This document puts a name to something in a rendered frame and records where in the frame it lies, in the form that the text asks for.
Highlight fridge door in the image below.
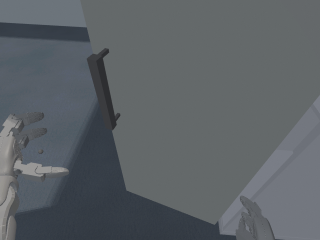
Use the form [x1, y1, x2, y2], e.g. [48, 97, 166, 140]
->
[80, 0, 320, 225]

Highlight robot left forearm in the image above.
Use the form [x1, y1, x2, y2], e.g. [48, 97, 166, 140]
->
[0, 175, 20, 240]

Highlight right robot hand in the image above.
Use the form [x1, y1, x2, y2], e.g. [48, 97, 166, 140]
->
[235, 195, 275, 240]

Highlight handle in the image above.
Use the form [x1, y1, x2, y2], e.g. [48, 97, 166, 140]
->
[87, 48, 121, 131]

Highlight left robot hand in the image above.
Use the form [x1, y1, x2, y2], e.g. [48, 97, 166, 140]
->
[0, 112, 69, 182]

